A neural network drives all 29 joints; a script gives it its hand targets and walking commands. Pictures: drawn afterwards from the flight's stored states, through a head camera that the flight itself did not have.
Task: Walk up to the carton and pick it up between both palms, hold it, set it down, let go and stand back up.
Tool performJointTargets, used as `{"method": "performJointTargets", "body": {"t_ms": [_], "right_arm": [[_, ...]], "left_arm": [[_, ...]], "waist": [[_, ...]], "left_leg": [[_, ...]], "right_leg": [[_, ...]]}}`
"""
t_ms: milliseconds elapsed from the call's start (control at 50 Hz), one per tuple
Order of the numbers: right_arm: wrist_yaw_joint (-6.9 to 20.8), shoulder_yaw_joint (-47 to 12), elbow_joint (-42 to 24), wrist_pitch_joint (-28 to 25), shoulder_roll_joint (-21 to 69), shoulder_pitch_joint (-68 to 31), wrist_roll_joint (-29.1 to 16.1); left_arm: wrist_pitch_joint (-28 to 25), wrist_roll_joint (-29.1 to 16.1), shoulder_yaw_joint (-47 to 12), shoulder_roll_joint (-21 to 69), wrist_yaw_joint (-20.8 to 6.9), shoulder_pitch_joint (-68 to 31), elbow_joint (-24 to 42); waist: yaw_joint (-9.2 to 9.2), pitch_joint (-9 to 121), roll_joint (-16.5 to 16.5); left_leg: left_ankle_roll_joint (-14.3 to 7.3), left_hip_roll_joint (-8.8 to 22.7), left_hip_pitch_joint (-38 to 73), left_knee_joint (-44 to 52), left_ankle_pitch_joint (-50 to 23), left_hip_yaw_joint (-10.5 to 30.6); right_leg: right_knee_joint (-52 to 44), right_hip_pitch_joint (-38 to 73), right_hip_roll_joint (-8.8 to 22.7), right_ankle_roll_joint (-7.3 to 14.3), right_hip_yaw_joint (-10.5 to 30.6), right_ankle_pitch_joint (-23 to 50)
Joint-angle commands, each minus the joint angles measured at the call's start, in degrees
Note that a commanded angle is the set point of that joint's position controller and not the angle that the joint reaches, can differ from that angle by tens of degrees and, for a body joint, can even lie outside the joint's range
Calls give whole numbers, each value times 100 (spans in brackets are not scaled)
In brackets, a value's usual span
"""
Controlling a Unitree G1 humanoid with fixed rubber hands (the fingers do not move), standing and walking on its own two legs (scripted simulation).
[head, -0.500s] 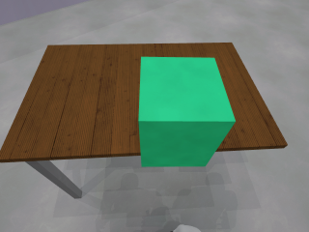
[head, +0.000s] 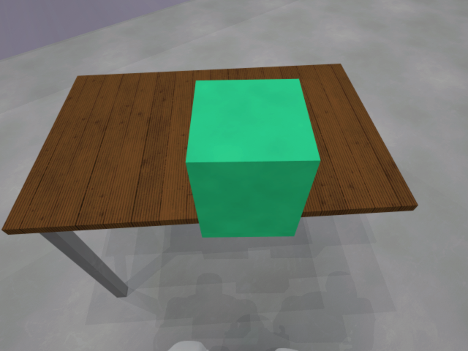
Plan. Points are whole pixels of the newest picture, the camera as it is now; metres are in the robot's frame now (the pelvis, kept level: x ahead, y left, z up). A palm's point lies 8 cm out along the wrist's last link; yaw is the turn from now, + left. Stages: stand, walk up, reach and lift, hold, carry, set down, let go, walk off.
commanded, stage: walk up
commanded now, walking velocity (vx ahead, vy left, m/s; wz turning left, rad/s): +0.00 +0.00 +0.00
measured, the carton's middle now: (247, 162) +0.46 -0.02 +0.03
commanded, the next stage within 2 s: stand in 1.88 s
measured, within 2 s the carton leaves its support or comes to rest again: neither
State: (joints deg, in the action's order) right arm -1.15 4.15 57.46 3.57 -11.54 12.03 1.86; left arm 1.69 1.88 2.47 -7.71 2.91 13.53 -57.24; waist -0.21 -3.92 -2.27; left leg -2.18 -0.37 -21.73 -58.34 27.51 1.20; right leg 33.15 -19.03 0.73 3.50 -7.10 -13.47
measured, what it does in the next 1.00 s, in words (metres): steps on the spot: left foot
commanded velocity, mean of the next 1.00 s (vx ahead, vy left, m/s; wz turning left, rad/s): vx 0.01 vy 0.00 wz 0.00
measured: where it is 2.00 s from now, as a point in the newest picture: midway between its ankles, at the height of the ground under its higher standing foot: outside the picture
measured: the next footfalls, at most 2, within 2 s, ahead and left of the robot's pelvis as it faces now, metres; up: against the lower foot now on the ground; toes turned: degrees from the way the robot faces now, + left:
left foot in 0.12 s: -0.02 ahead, +0.11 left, +0.00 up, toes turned +1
left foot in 1.36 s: +0.04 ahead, +0.15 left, +0.00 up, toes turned +2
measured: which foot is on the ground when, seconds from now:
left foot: up 0.00-0.10, down 0.12-1.00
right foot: down 0.00-1.00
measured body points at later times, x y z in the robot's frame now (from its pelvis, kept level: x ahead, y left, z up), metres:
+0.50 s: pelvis -0.01 +0.02 +0.02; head +0.00 +0.02 +0.46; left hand -0.02 +0.23 -0.15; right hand -0.02 -0.19 -0.15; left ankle -0.06 +0.11 -0.73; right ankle +0.04 -0.10 -0.73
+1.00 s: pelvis +0.03 +0.02 +0.01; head +0.04 +0.02 +0.46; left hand +0.01 +0.22 -0.15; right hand -0.01 -0.18 -0.15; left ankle -0.06 +0.11 -0.73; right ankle +0.04 -0.10 -0.73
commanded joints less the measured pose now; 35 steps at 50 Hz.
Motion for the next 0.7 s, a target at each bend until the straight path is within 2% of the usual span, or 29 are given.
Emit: {"method": "performJointTargets", "body": {"t_ms": [0, 40, 60, 80, 100, 120, 140, 160, 180, 200, 220, 240, 260, 300, 380, 460, 540, 560, 580, 600, 620, 640, 660, 680], "right_arm": [[-61, -69, -102, -129, -33, 340, -123], [-109, -85, 54, -142, -50, 693, -194], [-124, -102, 205, -163, -6, 1013, -205], [-127, -136, 343, -208, 53, 1269, -196], [-131, -143, 384, -271, -61, 1260, -120], [-128, -119, 353, -313, -349, 1342, -35], [-101, -153, 294, -336, -427, 822, -145], [-90, -220, 175, -380, -177, 191, -130], [-92, -338, 65, -479, 143, -145, -114], [-117, -346, 67, -544, 134, -97, -69], [-161, -323, 112, -581, 30, 10, -72], [-147, -308, 203, -611, -9, 323, -96], [-107, -312, 335, -612, 56, 772, -142], [-126, -321, 459, -573, 79, 912, -151], [-98, -315, 518, -543, 132, 1087, -132], [-91, -318, 545, -556, 98, 1104, -125], [-98, -348, 601, -568, 150, 1150, -123], [-115, -33, 498, -551, -764, 1891, 42], [-155, -359, 612, -535, 49, 1094, -113], [-144, -418, 564, -545, 300, 931, -154], [-144, -385, 636, -575, 279, 956, -174], [-139, -358, 633, -598, 196, 974, -155], [-121, -405, 642, -600, 338, 1272, -117], [-124, -415, 688, -591, 323, 1383, -123]], "left_arm": [[-193, -19, 78, -768, -31, 59, 150], [-153, -4, 107, -864, -37, 160, 50], [-109, -41, 125, -900, -47, 138, 17], [-64, -94, 156, -933, -71, 155, -31], [-55, -137, 166, -809, -110, 264, -63], [-41, -205, 119, -505, -136, 565, -86], [-15, -258, 96, -383, -121, 195, 17], [-14, -200, 75, -451, -146, 96, 15], [-61, -169, 40, -436, -188, -22, 2], [-124, -139, 27, -345, -207, 31, -72], [-164, -97, 40, -351, -214, 214, -202], [-200, -56, 34, -409, -198, 277, -288], [-221, -65, 21, -468, -184, 277, -344], [-205, -131, -14, -338, -203, 479, -505], [-211, -130, -41, -354, -148, 451, -636], [-229, -121, -66, -296, -130, 545, -765], [-241, -131, -78, -274, -110, 631, -861], [-128, -197, 212, -1022, -180, 439, -853], [-142, -94, -66, -184, -163, 154, -644], [-200, -108, -169, 131, -182, 467, -735], [-267, -117, -164, 149, -170, 590, -772], [-323, -116, -106, -79, -131, 765, -816], [-297, -123, -59, -392, -95, 785, -873], [-270, -128, -47, -433, -85, 825, -930]], "waist": [[-11, 436, 899], [-15, 572, 1121], [111, 568, 1071], [229, 456, 838], [91, 293, 349], [-88, 388, -573], [-57, -362, -1410], [-236, -683, -1553], [-374, -695, -1004], [-412, -570, -605], [-413, -495, -519], [-260, -407, -439], [-91, -298, -254], [-156, -370, -16], [-46, -359, 382], [-35, -264, 452], [-37, -206, 338], [648, 136, 536], [-27, -834, -139], [-179, -649, -62], [-184, -532, -103], [-178, -383, -279], [-9, -203, -129], [-8, -196, 118]], "left_leg": [[83, 68, 447, 1507, 201, -103], [55, 34, 768, 2396, 173, -210], [2, 16, 1190, 3169, -416, -307], [-49, 63, 1694, 4144, -1481, -276], [-96, 436, 1885, 4445, -1724, 285], [-320, 1321, 1933, 4794, -735, 1482], [-716, 1715, 16, 5157, 427, 1899], [-661, 1477, -925, 5319, 888, 1707], [-314, 1124, -445, 5255, -8, 1109], [-130, 913, 180, 4982, -1132, 712], [-82, 832, 500, 4737, -1665, 581], [-69, 815, 554, 4630, -1865, 621], [-52, 732, 483, 4684, -1775, 620], [-91, 656, 799, 4702, -1216, 506], [-169, 626, 818, 4587, -1184, 462], [-184, 612, 946, 4497, -1391, 401], [-174, 605, 1011, 4439, -1638, 354], [-620, 1677, 2268, 4721, 1352, 1612], [-490, 1377, 444, 4981, -324, 1157], [-269, 820, 416, 4719, -1283, 540], [-157, 562, 687, 4326, -2193, 225], [-119, 542, 848, 4191, -2590, 210], [-98, 552, 885, 4293, -2597, 220], [-106, 574, 1066, 4281, -2541, 217]], "right_leg": [[-1922, 593, 1304, 824, 1734, 16], [-1827, 862, 1363, 847, 1796, -16], [-1745, 718, 1305, 745, 1726, -97], [-1637, 387, 1181, 492, 1572, -238], [-1379, 10, 905, 157, 1307, -414], [-739, -337, 463, -127, 778, -772], [-563, 272, 103, -224, 553, -703], [-177, 1229, 277, -191, 783, -275], [-711, 1234, 315, -166, 777, 404], [-1172, 1054, 354, -177, 760, 944], [-1277, 1000, 362, -214, 753, 1157], [-1338, 1240, 439, -238, 828, 1233], [-1338, 1458, 533, -212, 941, 1185], [-1399, 1180, 486, -220, 939, 855], [-1506, 1151, 490, -250, 950, 774], [-1489, 1124, 506, -237, 965, 817], [-1418, 1151, 533, -212, 968, 942], [34, -425, -57, -384, 151, -1616], [-863, 393, 386, -322, 763, 129], [-1441, 988, 499, -296, 916, 935], [-1354, 1110, 569, -257, 1000, 1454], [-1227, 1221, 585, -243, 943, 1719], [-1065, 1316, 627, -164, 973, 1772], [-1059, 1231, 605, -133, 969, 1640]]}}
